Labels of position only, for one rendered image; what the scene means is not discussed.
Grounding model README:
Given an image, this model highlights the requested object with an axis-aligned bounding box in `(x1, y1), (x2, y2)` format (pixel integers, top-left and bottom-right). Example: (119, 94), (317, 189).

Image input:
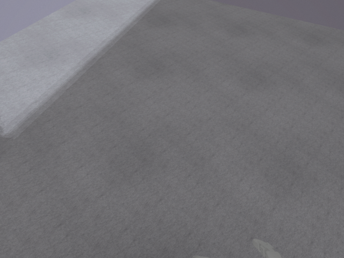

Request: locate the right robot hand
(253, 239), (282, 258)

